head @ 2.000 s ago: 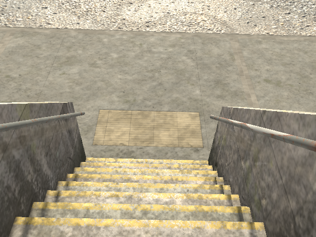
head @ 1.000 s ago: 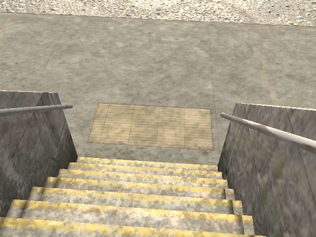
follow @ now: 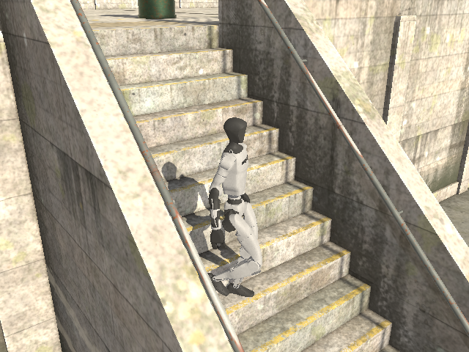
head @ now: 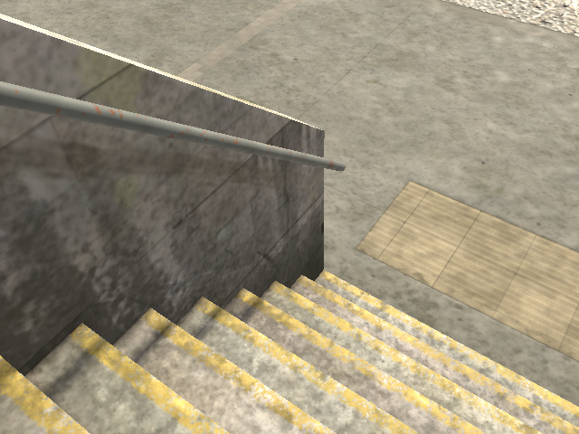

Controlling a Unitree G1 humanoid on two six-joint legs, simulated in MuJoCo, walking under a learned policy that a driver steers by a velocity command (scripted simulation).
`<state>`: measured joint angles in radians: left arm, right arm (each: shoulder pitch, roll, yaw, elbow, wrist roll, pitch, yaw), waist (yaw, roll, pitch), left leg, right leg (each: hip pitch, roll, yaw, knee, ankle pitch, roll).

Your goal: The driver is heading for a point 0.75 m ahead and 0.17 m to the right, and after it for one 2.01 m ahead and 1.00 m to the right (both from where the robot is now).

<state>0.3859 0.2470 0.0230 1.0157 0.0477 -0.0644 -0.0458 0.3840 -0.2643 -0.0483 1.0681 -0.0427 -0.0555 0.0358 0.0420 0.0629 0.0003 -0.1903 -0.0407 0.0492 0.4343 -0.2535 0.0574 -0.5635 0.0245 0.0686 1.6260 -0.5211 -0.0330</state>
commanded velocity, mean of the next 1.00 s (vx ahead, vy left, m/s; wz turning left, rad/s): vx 0.50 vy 0.00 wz -0.26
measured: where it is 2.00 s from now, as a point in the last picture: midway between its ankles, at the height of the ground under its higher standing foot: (423, 401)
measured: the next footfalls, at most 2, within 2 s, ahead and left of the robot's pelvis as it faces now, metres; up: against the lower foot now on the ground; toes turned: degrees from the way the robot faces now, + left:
right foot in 0.30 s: +0.18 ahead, -0.17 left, -0.22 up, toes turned -12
left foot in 0.70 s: +0.52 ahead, -0.05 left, -0.43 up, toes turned -17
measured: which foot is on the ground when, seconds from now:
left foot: down 0.00-0.30, up 0.32-0.68, down 0.70-1.00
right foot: up 0.00-0.28, down 0.30-0.72, up 0.74-1.00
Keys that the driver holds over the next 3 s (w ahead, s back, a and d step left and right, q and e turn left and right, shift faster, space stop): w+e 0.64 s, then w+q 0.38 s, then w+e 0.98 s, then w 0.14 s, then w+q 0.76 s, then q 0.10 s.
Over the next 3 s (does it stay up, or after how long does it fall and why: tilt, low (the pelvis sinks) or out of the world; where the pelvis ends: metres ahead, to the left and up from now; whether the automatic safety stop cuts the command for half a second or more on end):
stays up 1.41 -0.63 -1.45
